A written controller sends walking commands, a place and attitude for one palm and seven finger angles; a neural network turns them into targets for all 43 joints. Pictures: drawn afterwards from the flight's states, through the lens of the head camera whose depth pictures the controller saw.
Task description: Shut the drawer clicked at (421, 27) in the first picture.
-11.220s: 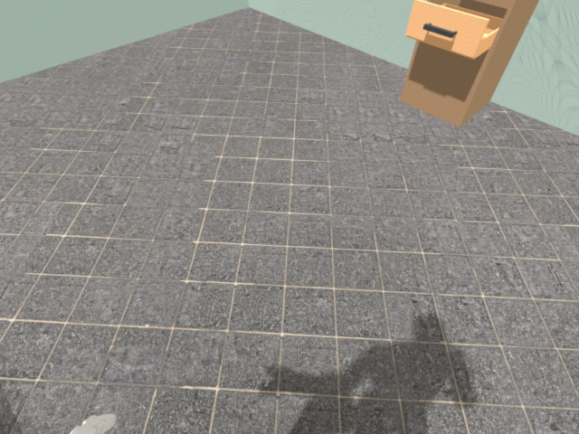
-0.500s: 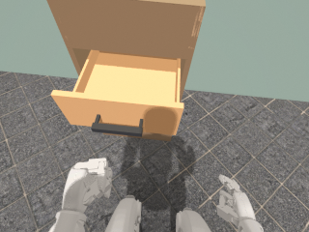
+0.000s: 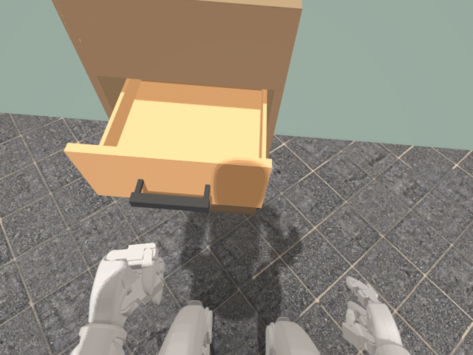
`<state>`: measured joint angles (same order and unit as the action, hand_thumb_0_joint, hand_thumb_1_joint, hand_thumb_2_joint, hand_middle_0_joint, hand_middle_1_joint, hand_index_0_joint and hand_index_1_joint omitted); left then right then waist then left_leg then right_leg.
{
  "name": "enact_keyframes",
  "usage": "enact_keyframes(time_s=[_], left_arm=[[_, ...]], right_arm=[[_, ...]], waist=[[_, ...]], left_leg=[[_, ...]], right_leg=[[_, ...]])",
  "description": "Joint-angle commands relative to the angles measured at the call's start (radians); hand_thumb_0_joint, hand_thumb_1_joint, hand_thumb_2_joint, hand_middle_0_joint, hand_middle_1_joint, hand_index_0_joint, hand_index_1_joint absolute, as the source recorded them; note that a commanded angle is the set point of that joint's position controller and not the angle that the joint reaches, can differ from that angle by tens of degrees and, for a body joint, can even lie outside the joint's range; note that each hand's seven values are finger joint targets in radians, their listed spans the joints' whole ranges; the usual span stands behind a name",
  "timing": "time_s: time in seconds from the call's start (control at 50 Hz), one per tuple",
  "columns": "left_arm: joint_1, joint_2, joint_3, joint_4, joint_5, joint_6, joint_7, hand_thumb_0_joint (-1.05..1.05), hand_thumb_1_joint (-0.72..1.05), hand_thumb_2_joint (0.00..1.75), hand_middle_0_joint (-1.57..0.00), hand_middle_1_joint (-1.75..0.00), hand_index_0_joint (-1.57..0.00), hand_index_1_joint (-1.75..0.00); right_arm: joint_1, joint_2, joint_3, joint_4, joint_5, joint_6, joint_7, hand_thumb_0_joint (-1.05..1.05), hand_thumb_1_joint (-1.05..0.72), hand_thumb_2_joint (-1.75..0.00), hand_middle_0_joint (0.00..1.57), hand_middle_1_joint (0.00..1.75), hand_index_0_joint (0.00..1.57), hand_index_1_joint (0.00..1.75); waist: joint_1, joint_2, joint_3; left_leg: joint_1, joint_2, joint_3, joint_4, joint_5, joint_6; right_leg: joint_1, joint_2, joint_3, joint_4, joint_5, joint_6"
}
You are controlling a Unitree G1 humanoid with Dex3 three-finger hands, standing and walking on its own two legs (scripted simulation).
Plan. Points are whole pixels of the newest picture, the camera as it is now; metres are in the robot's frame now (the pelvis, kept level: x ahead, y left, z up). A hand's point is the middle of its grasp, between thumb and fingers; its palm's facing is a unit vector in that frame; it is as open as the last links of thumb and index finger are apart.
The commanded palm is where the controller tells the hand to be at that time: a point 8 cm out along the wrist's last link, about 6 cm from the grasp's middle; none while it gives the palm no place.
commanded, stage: bring the fist close to the handle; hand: left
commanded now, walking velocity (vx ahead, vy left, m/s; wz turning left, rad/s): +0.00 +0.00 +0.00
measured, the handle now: (172, 194) +0.42 +0.16 -0.07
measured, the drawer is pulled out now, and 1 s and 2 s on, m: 0.21 0.21 0.20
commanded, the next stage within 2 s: push the drawer shut in 1.42 s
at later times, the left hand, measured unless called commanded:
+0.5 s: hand (171, 266) +0.26 +0.12 -0.01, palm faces -0.05 -1.00 -0.01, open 3.3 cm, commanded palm +0.25 +0.17 -0.01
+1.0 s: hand (177, 248) +0.31 +0.13 -0.06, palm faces -0.05 -1.00 -0.01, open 3.3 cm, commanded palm +0.30 +0.17 -0.06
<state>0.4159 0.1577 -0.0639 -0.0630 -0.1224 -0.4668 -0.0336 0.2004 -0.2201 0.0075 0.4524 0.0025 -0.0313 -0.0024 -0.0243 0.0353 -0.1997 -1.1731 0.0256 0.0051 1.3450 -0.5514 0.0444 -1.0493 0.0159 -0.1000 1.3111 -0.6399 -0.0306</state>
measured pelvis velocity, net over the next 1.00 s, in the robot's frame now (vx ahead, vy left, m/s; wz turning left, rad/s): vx -0.02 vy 0.00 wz -0.02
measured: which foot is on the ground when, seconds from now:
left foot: down 0.00-1.00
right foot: down 0.00-1.00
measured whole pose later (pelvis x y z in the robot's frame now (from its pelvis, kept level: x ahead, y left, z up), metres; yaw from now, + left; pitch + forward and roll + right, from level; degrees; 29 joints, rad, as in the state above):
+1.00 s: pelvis -0.02 +0.00 -0.06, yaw -1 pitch +29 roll -4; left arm -0.06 0.17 0.02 0.34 -0.12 -0.55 -0.05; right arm 0.14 -0.24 0.01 0.55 -0.01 0.03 0.03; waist -0.03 0.03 -0.23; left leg -1.51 0.04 0.00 1.59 -0.59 0.05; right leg -1.38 0.01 -0.11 1.57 -0.70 -0.04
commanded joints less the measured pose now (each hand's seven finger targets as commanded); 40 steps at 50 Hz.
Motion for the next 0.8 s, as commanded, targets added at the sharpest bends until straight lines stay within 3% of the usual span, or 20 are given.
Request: enact_keyframes(time_s=[0.0, 0.06, 0.1, 0.16, 0.2, 0.24, 0.32, 0.36, 0.42, 0.46, 0.5, 0.58, 0.74, 0.76, 0.78], left_arm=[[0.021, 0.027, 0.002, -0.21, 0.001, -0.076, -0.004, 0.0, 0.9, 0.9, -1.4, -1.6, -1.4, -1.6], [-0.042, 0.041, 0.024, -0.121, 0.013, -0.08, -0.006, 0.0, 0.9, 0.9, -1.4, -1.6, -1.4, -1.6], [-0.083, 0.024, 0.009, -0.106, 0.013, -0.096, -0.014, 0.0, 0.9, 0.9, -1.4, -1.6, -1.4, -1.6], [-0.158, 0.067, 0.053, -0.1, 0.006, -0.121, -0.017, 0.0, 0.9, 0.9, -1.4, -1.6, -1.4, -1.6], [-0.156, 0.05, 0.044, -0.108, -0.002, -0.128, -0.022, 0.0, 0.9, 0.9, -1.4, -1.6, -1.4, -1.6], [-0.161, 0.057, 0.06, -0.1, -0.012, -0.124, -0.025, 0.0, 0.9, 0.9, -1.4, -1.6, -1.4, -1.6], [-0.187, 0.054, 0.056, -0.061, -0.015, -0.107, -0.041, 0.0, 0.9, 0.9, -1.4, -1.6, -1.4, -1.6], [-0.22, 0.048, 0.049, -0.029, -0.018, -0.098, -0.045, 0.0, 0.9, 0.9, -1.4, -1.6, -1.4, -1.6], [-0.262, 0.051, 0.055, -0.009, -0.017, -0.103, -0.044, 0.0, 0.9, 0.9, -1.4, -1.6, -1.4, -1.6], [-0.288, 0.084, 0.097, 0.024, -0.019, -0.11, -0.038, 0.0, 0.9, 0.9, -1.4, -1.6, -1.4, -1.6], [-0.333, 0.061, 0.076, 0.024, -0.016, -0.123, -0.034, 0.0, 0.9, 0.9, -1.4, -1.6, -1.4, -1.6], [-0.364, 0.075, 0.098, 0.059, -0.015, -0.137, -0.023, 0.0, 0.9, 0.9, -1.4, -1.6, -1.4, -1.6], [-0.461, 0.059, 0.088, 0.143, -0.016, -0.135, -0.03, 0.0, 0.9, 0.9, -1.4, -1.6, -1.4, -1.6], [-0.502, 0.073, 0.101, 0.16, -0.015, -0.138, -0.029, 0.0, 0.9, 0.9, -1.4, -1.6, -1.4, -1.6], [-0.523, 0.09, 0.121, 0.171, -0.011, -0.146, -0.028, 0.0, 0.9, 0.9, -1.4, -1.6, -1.4, -1.6]], right_arm=[[-0.034, -0.122, -0.057, -0.16, 0.001, -0.05, -0.001, 0.0, -0.9, -0.9, 0.2, 0.3, 0.2, 0.3], [-0.035, -0.127, -0.058, -0.135, -0.003, -0.049, -0.005, 0.0, -0.9, -0.9, 0.2, 0.3, 0.2, 0.3], [-0.044, -0.127, -0.055, -0.136, -0.005, -0.052, -0.001, 0.0, -0.9, -0.9, 0.2, 0.3, 0.2, 0.3], [-0.04, -0.132, -0.056, -0.123, -0.009, -0.054, -0.003, 0.0, -0.9, -0.9, 0.2, 0.3, 0.2, 0.3], [-0.049, -0.13, -0.056, -0.128, -0.009, -0.054, 0.003, 0.0, -0.9, -0.9, 0.2, 0.3, 0.2, 0.3], [-0.045, -0.132, -0.058, -0.12, -0.007, -0.051, 0.004, 0.0, -0.9, -0.9, 0.2, 0.3, 0.2, 0.3], [-0.047, -0.139, -0.06, -0.111, -0.005, -0.041, 0.007, 0.0, -0.9, -0.9, 0.2, 0.3, 0.2, 0.3], [-0.044, -0.142, -0.059, -0.098, -0.004, -0.038, 0.007, 0.0, -0.9, -0.9, 0.2, 0.3, 0.2, 0.3], [-0.047, -0.145, -0.061, -0.094, -0.005, -0.035, 0.006, 0.0, -0.9, -0.9, 0.2, 0.3, 0.2, 0.3], [-0.043, -0.148, -0.061, -0.079, -0.007, -0.034, 0.005, 0.0, -0.9, -0.9, 0.2, 0.3, 0.2, 0.3], [-0.053, -0.147, -0.062, -0.079, -0.008, -0.031, 0.008, 0.0, -0.9, -0.9, 0.2, 0.3, 0.2, 0.3], [-0.048, -0.153, -0.063, -0.064, -0.01, -0.026, 0.014, 0.0, -0.9, -0.9, 0.2, 0.3, 0.2, 0.3], [-0.05, -0.163, -0.064, -0.051, -0.007, -0.001, 0.019, 0.0, -0.9, -0.9, 0.2, 0.3, 0.2, 0.3], [-0.043, -0.165, -0.064, -0.041, -0.009, 0.001, 0.016, 0.0, -0.9, -0.9, 0.2, 0.3, 0.2, 0.3], [-0.045, -0.169, -0.065, -0.039, -0.009, 0.003, 0.015, 0.0, -0.9, -0.9, 0.2, 0.3, 0.2, 0.3]], waist=[[-0.008, 0.0, -0.267], [-0.033, -0.045, -0.209], [-0.03, -0.028, -0.225], [-0.021, -0.018, -0.262], [-0.006, 0.026, -0.31], [-0.006, 0.015, -0.342], [-0.01, 0.004, -0.343], [-0.025, -0.012, -0.327], [-0.023, -0.013, -0.34], [-0.02, -0.033, -0.341], [-0.018, -0.005, -0.355], [-0.011, 0.003, -0.391], [-0.028, -0.016, -0.382], [-0.042, -0.039, -0.373], [-0.032, -0.026, -0.385]], left_leg=[[0.321, -0.004, -0.071, -0.191, 0.267, -0.017], [0.254, -0.003, -0.072, -0.156, 0.228, -0.015], [0.236, -0.008, -0.067, -0.137, 0.208, -0.015], [0.222, -0.008, -0.065, -0.114, 0.217, -0.014], [0.249, -0.01, -0.062, -0.111, 0.246, -0.016], [0.256, -0.008, -0.062, -0.099, 0.276, -0.015], [0.233, -0.007, -0.065, -0.082, 0.274, -0.015], [0.212, -0.006, -0.068, -0.069, 0.268, -0.011], [0.191, -0.008, -0.066, -0.054, 0.244, -0.013], [0.161, -0.007, -0.067, -0.039, 0.24, -0.011], [0.17, -0.008, -0.065, -0.033, 0.237, -0.013], [0.169, -0.007, -0.072, -0.018, 0.248, -0.017], [0.12, -0.009, -0.074, 0.009, 0.185, -0.015], [0.091, -0.007, -0.074, 0.024, 0.174, -0.011], [0.09, -0.007, -0.075, 0.029, 0.164, -0.013]], right_leg=[[0.084, 0.005, 0.047, -0.188, 0.271, -0.006], [0.034, 0.009, 0.049, -0.174, 0.249, -0.003], [0.019, 0.007, 0.057, -0.164, 0.234, -0.004], [0.014, 0.009, 0.066, -0.143, 0.234, -0.008], [0.017, 0.005, 0.067, -0.131, 0.256, -0.011], [0.026, 0.006, 0.069, -0.124, 0.293, -0.009], [0.005, 0.005, 0.068, -0.108, 0.293, -0.007], [-0.016, 0.006, 0.068, -0.106, 0.29, -0.006], [-0.034, 0.003, 0.068, -0.09, 0.268, -0.005], [-0.04, 0.008, 0.073, -0.08, 0.261, -0.007], [-0.066, 0.004, 0.071, -0.069, 0.249, -0.008], [-0.092, 0.005, 0.069, -0.045, 0.245, -0.01], [-0.151, 0.007, 0.07, -0.029, 0.189, -0.008], [-0.156, 0.009, 0.074, -0.026, 0.183, -0.006], [-0.17, 0.009, 0.073, -0.015, 0.172, -0.007]])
